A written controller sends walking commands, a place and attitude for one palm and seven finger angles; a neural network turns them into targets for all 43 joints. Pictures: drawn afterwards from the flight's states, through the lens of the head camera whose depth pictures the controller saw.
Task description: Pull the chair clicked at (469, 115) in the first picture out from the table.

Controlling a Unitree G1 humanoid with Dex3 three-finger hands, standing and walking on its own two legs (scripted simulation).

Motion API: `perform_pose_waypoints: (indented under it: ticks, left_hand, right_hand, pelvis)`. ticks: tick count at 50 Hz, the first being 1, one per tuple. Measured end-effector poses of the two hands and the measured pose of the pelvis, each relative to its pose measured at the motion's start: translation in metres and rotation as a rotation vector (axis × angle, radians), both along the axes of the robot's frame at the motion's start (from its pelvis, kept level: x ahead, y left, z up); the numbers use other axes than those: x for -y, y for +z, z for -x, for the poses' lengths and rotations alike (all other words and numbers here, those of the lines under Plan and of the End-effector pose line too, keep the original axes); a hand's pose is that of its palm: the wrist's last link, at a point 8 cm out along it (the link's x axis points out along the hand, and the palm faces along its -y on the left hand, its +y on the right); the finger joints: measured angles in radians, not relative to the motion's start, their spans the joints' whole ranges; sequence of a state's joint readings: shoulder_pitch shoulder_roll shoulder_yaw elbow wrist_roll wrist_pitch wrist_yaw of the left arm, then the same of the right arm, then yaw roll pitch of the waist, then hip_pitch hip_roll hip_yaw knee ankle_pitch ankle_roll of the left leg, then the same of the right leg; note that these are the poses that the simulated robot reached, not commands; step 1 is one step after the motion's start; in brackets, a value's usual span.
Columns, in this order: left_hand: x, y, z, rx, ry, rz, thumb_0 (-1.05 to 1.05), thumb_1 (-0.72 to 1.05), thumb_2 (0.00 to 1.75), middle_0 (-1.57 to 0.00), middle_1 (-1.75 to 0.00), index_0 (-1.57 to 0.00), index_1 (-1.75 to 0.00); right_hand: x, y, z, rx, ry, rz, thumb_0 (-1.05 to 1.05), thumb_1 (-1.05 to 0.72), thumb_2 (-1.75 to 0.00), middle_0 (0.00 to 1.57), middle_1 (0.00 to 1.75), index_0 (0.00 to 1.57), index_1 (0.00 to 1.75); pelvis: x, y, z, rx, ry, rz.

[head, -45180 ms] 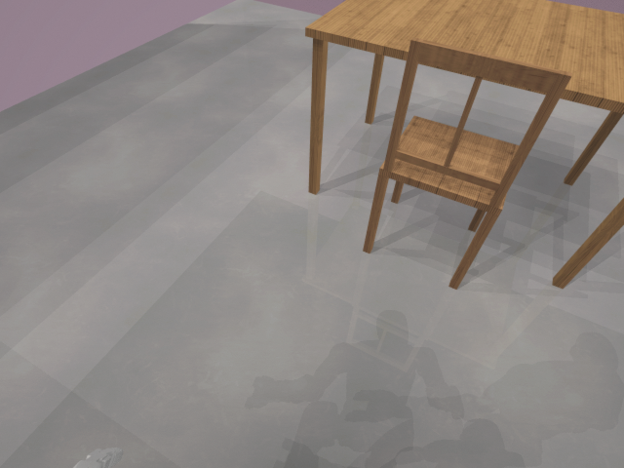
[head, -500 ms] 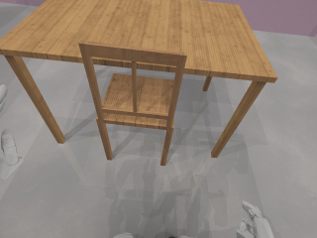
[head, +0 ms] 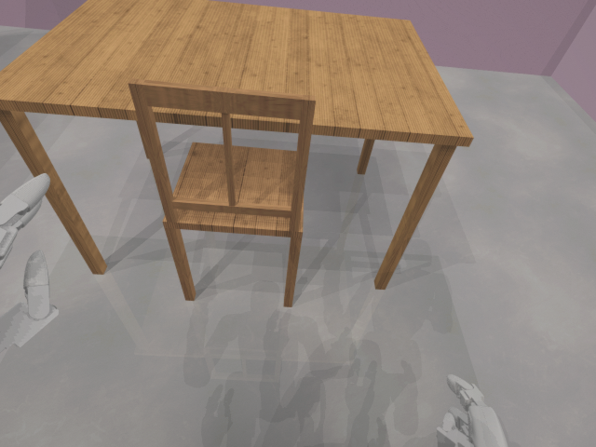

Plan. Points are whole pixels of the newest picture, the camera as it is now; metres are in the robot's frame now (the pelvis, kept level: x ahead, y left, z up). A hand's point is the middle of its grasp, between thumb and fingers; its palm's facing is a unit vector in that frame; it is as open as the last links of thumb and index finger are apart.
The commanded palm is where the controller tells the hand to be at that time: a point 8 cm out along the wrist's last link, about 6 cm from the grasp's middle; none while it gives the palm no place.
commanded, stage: step back with the hand held close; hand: left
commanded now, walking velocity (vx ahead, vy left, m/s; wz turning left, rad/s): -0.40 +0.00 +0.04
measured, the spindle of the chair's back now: (229, 162) +0.75 +0.17 -0.09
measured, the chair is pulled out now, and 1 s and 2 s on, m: -0.12 -0.12 -0.12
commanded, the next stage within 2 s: stop stepping back and stand still in 0.12 s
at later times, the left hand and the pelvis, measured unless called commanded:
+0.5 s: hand out of the picture +0.08 +0.27 +0.16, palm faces +0.45 -0.78 -0.43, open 7.4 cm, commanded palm +0.02 +0.31 +0.18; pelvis -0.11 +0.00 +0.00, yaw +1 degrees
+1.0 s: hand out of the picture +0.08 +0.27 +0.17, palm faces +0.44 -0.77 -0.46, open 7.4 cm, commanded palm none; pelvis -0.11 +0.00 +0.01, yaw +1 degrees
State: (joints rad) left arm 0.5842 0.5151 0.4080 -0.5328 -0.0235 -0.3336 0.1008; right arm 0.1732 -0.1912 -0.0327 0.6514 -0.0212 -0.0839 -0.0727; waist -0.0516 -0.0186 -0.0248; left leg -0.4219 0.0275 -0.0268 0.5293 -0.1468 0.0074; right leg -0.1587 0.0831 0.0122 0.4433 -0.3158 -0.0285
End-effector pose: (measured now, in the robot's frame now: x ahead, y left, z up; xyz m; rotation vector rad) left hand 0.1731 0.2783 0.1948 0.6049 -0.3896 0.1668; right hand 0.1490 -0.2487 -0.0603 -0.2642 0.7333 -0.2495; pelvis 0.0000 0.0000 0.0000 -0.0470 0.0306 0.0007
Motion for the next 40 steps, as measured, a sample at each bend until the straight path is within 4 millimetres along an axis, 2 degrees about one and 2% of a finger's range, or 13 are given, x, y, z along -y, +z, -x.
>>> perform_pose_waypoints:
  ticks: [5, 8, 13, 18, 20, 24, 30, 35, 40]
  left_hand:
    - [-0.022, -0.008, 0.022, -0.038, 0.082, 0.003, 0.01, 0.89, 0.9, -0.22, -0.3, -0.22, -0.3]
    - [-0.019, -0.012, 0.042, -0.052, 0.105, 0.018, 0.01, 0.89, 0.9, -0.22, -0.3, -0.22, -0.3]
    - [-0.002, -0.01, 0.084, -0.046, 0.093, 0.043, 0.01, 0.89, 0.9, -0.22, -0.3, -0.22, -0.3]
    - [-0.011, -0.013, 0.114, -0.034, 0.169, 0.112, 0.01, 0.89, 0.9, -0.22, -0.3, -0.22, -0.3]
    - [-0.02, -0.016, 0.12, -0.015, 0.195, 0.121, 0.01, 0.89, 0.9, -0.22, -0.3, -0.22, -0.3]
    - [-0.032, -0.017, 0.131, -0.015, 0.236, 0.124, 0.01, 0.89, 0.9, -0.22, -0.3, -0.22, -0.3]
    - [-0.027, -0.008, 0.146, -0.014, 0.244, 0.1, 0.01, 0.89, 0.9, -0.21, -0.3, -0.21, -0.3]
    - [-0.018, -0.01, 0.155, -0.022, 0.239, 0.122, 0.01, 0.89, 0.9, -0.21, -0.3, -0.21, -0.3]
    - [-0.023, -0.018, 0.155, -0.008, 0.244, 0.169, 0.01, 0.89, 0.9, -0.22, -0.3, -0.22, -0.3]
  right_hand:
    - [0.01, 0.003, 0.032, -0.023, 0.003, 0.046, 0.01, -0.9, -0.9, 0.21, 0.3, 0.2, 0.3]
    - [0.012, 0.001, 0.049, -0.002, 0.029, 0.044, 0.01, -0.9, -0.9, 0.21, 0.3, 0.2, 0.3]
    - [0.011, -0.006, 0.079, -0.032, 0.05, 0.016, 0.01, -0.9, -0.9, 0.21, 0.3, 0.2, 0.3]
    - [0.001, -0.003, 0.106, -0.074, 0.041, 0.015, 0.01, -0.9, -0.9, 0.21, 0.3, 0.2, 0.3]
    - [-0.003, -0.006, 0.11, -0.051, 0.059, 0.031, 0.02, -0.9, -0.9, 0.21, 0.3, 0.2, 0.3]
    - [-0.018, -0.003, 0.116, -0.022, 0.077, 0.006, 0.02, -0.9, -0.9, 0.21, 0.3, 0.2, 0.3]
    - [-0.038, 0.001, 0.115, 0.044, 0.134, -0.062, 0.02, -0.9, -0.9, 0.21, 0.3, 0.2, 0.3]
    - [-0.035, -0.001, 0.112, 0.047, 0.153, -0.066, 0.01, -0.9, -0.9, 0.21, 0.3, 0.21, 0.3]
    - [-0.023, -0.005, 0.114, 0.029, 0.123, -0.025, 0.01, -0.9, -0.9, 0.21, 0.3, 0.21, 0.3]
  pelvis:
    - [0.0, 0.0, 0.028, 0.011, -0.02, -0.026]
    - [0.003, -0.002, 0.048, 0.015, -0.021, -0.027]
    - [0.009, -0.001, 0.075, 0.025, -0.002, -0.025]
    - [0.006, 0.005, 0.086, 0.017, 0.004, -0.044]
    - [0.001, -0.001, 0.092, 0.013, 0.025, -0.011]
    - [-0.002, 0.003, 0.106, 0.047, 0.021, -0.038]
    - [0.002, 0.006, 0.117, 0.067, 0.031, -0.043]
    - [0.005, 0.005, 0.121, 0.071, 0.028, -0.027]
    - [0.0, 0.0, 0.12, 0.089, 0.03, -0.011]
